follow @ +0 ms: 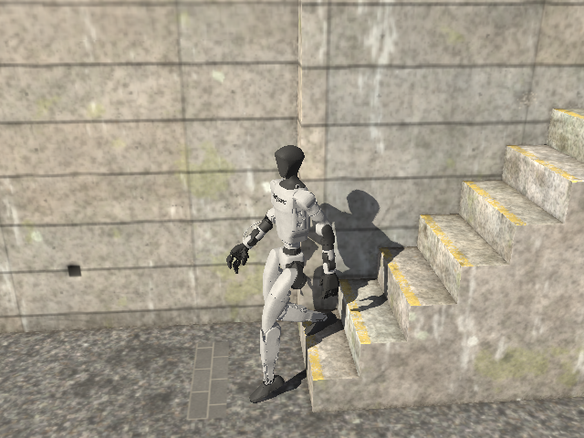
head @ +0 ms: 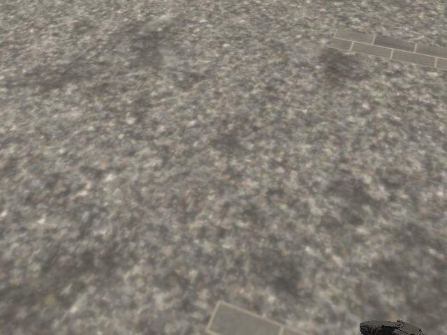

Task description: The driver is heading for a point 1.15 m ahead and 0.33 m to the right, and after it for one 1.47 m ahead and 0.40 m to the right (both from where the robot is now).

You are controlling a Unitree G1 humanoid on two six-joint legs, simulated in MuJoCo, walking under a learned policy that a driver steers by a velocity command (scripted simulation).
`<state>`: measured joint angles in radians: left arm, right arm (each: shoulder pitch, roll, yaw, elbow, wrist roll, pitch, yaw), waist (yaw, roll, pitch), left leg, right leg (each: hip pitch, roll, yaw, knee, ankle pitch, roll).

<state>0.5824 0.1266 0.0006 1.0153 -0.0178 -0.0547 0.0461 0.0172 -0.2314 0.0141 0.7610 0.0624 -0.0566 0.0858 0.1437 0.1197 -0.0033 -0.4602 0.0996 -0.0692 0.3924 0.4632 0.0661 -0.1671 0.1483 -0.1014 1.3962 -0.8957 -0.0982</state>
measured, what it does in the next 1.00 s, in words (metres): goes down, turning right: left foot 0.20 m lower, then right foot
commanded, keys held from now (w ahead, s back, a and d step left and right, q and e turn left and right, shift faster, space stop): w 0.10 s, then w+e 0.90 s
